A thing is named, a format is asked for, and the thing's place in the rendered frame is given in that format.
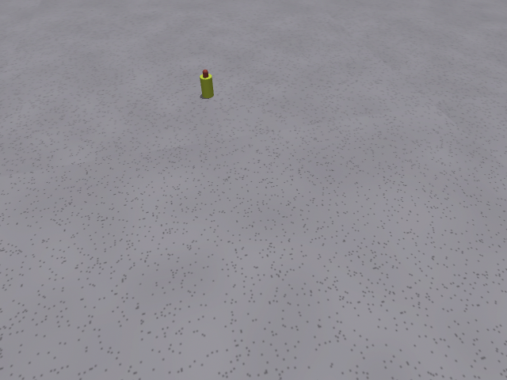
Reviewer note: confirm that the bottle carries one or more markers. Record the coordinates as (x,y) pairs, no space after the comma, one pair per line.
(206,84)

